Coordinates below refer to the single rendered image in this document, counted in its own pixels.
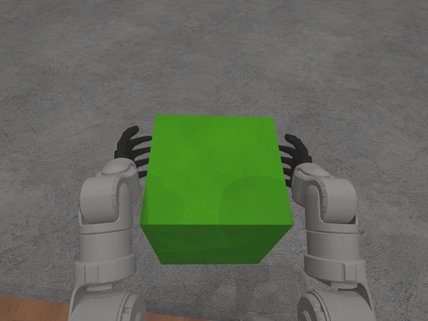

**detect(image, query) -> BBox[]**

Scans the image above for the robot right shin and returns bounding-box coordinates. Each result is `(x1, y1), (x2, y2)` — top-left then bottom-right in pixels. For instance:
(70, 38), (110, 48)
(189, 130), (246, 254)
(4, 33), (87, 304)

(240, 312), (257, 319)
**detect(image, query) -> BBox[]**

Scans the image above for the left robot upper arm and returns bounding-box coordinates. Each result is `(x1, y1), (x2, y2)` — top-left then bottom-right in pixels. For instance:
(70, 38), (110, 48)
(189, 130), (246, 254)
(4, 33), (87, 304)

(70, 291), (146, 321)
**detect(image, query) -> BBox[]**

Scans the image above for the right robot upper arm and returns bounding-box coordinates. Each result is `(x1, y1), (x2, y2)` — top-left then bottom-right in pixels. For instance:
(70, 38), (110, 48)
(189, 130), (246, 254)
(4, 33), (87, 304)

(298, 290), (376, 321)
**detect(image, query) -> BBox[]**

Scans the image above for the right robot forearm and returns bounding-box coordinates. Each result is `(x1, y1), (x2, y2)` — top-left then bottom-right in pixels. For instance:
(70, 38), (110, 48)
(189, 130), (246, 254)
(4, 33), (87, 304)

(291, 163), (377, 321)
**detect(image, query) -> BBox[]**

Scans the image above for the left robot forearm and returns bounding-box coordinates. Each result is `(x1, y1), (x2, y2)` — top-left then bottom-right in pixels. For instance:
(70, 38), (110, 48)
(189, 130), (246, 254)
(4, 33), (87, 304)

(68, 158), (142, 321)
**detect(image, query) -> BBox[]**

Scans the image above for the robot left hand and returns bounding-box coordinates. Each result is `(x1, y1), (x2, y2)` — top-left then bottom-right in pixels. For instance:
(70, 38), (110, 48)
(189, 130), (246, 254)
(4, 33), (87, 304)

(114, 126), (152, 179)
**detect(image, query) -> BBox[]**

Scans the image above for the robot right hand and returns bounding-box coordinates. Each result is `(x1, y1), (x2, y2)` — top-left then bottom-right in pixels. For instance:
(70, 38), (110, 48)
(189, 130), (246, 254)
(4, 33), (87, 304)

(278, 134), (312, 188)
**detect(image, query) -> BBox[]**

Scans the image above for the carton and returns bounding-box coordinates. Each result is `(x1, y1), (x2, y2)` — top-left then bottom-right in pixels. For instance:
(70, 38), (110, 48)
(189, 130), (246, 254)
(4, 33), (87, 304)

(140, 114), (294, 264)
